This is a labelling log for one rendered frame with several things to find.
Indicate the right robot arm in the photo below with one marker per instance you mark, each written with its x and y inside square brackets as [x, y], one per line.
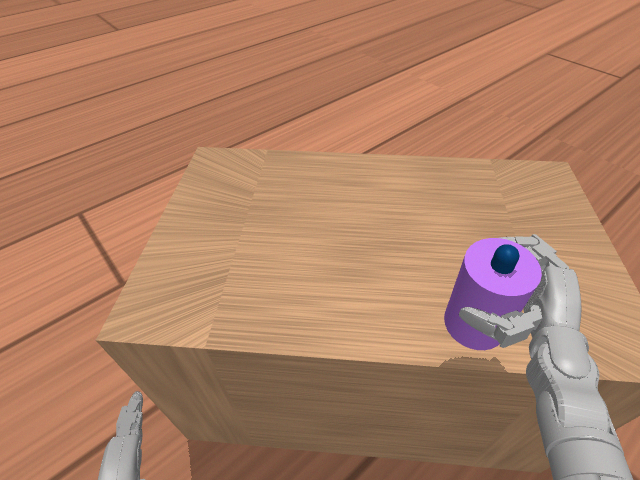
[579, 438]

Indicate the bottle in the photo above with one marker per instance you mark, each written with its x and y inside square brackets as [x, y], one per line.
[497, 275]

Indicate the right robot hand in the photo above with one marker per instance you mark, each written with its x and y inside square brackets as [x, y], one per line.
[555, 302]

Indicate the left robot hand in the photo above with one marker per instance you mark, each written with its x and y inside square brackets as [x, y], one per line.
[123, 454]

